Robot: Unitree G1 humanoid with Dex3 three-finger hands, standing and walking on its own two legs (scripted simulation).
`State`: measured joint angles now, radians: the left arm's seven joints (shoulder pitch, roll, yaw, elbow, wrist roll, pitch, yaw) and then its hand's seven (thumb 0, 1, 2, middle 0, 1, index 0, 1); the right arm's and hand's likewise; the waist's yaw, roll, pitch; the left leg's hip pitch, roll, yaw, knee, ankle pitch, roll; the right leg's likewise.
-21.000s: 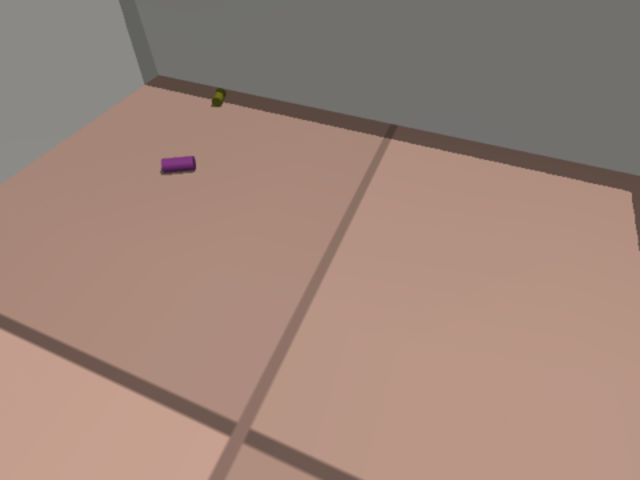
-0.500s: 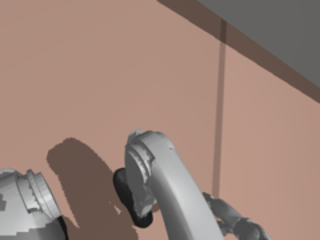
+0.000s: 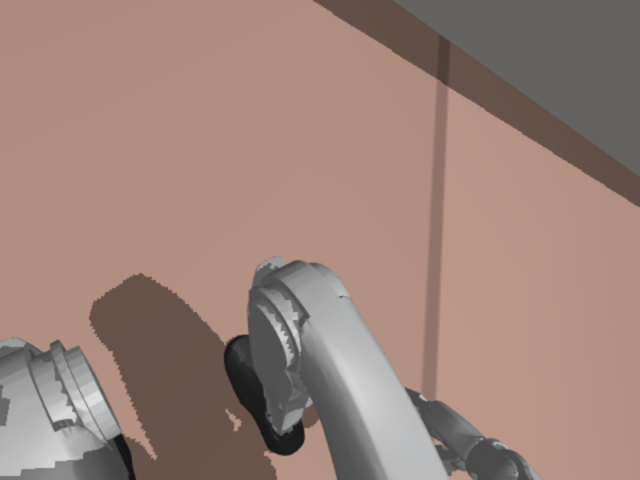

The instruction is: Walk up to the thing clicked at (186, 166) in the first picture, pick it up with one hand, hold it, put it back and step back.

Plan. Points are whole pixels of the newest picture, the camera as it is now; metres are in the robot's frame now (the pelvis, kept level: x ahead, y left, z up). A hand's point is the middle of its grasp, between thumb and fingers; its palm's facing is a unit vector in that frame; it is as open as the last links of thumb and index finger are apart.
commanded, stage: close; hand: left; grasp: from above
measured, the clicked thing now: out of the picture +0.45 +0.36 -0.27
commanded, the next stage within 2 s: settle in 0.66 s
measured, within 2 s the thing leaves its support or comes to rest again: leaves its support in 0.98 s
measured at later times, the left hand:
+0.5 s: hand out of the picture +0.43 +0.35 -0.24, palm faces -0.45 -0.12 -0.89, open 9.9 cm
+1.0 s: hand out of the picture +0.44 +0.36 -0.23, palm faces -0.43 -0.12 -0.89, open 9.6 cm
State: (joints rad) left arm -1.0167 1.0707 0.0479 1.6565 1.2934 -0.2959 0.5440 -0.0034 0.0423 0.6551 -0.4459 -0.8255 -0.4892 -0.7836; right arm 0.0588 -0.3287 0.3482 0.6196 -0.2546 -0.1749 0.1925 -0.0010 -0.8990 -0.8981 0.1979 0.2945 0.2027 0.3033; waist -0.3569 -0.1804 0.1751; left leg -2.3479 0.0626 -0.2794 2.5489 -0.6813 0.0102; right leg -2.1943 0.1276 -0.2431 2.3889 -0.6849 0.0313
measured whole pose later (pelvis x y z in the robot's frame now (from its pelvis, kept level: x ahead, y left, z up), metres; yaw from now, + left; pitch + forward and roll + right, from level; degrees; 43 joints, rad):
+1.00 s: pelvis +0.00 +0.00 +0.00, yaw +0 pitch +27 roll -14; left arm -0.99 1.04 0.06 1.55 1.28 -0.28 0.49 0.00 0.09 0.33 -0.73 -0.47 -0.77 -0.43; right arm 0.08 -0.32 0.32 0.62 -0.24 -0.16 0.19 0.00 -0.91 -0.90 0.20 0.29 0.20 0.30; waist -0.33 -0.16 0.15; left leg -2.36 0.06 -0.28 2.54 -0.68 0.00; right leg -2.20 0.12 -0.24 2.38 -0.69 0.02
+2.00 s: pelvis -0.01 -0.01 +0.06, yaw +7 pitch +32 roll -9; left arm -0.88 0.79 0.00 1.12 1.13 -0.19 0.09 0.00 0.09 0.29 -0.79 -0.38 -0.83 -0.34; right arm 0.19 -0.28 0.11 0.65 -0.08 0.05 0.10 0.00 -0.92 -0.90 0.20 0.29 0.20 0.30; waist -0.21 0.00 -0.04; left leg -2.28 0.04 -0.14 2.30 -0.61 0.02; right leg -2.15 0.07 -0.13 2.23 -0.67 0.01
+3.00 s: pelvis +0.03 +0.01 +0.35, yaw +15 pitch +18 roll -3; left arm -0.33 0.52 -0.13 0.76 1.03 -0.15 0.06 -0.01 0.08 0.35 -0.75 -0.44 -0.77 -0.42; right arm 0.23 -0.24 -0.01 0.70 0.04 0.00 -0.06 0.00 -0.91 -0.90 0.20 0.30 0.20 0.30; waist -0.08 0.04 -0.16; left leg -1.12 0.03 -0.03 1.27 -0.47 0.01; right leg -1.05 0.05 -0.02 1.23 -0.50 0.01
